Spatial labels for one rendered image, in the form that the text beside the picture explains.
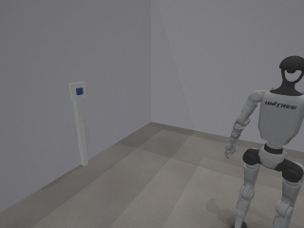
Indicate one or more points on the panel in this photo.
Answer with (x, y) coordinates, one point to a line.
(79, 121)

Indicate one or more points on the left robot forearm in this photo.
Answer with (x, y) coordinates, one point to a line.
(236, 132)

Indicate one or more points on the left robot hand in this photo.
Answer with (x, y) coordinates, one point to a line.
(230, 148)

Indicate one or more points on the robot left upper arm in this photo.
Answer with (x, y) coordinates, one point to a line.
(250, 106)

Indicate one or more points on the robot head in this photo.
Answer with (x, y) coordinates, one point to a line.
(291, 64)

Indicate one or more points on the robot left thigh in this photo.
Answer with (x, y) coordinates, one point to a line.
(251, 169)

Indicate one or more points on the button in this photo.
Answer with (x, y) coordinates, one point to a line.
(79, 91)

